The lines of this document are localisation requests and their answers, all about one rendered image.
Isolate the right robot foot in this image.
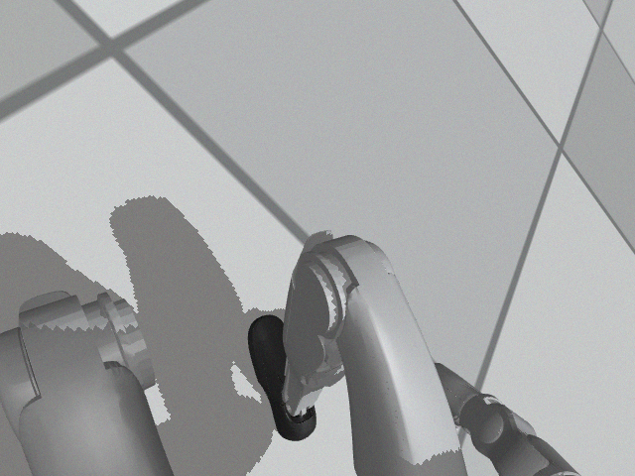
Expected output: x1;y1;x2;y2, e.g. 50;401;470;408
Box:
248;315;317;441

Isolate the right robot arm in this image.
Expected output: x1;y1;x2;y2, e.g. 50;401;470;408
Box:
459;394;580;476

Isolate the right robot hand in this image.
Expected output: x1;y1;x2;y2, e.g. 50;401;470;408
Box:
435;363;482;428

